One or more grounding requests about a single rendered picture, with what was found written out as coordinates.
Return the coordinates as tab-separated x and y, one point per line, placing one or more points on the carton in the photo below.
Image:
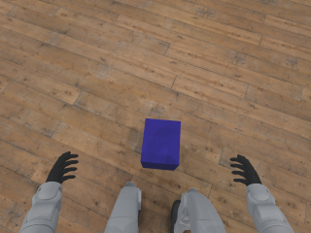
161	144

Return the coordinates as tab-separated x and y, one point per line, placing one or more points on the right robot hand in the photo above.
249	173

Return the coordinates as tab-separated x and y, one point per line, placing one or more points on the right robot forearm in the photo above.
267	217

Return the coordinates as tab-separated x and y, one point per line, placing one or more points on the left robot forearm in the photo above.
44	213

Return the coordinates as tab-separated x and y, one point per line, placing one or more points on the robot right thigh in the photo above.
201	213

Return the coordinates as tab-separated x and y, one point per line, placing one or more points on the left robot hand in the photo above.
58	169

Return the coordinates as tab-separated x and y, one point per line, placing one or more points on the right robot shin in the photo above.
183	223

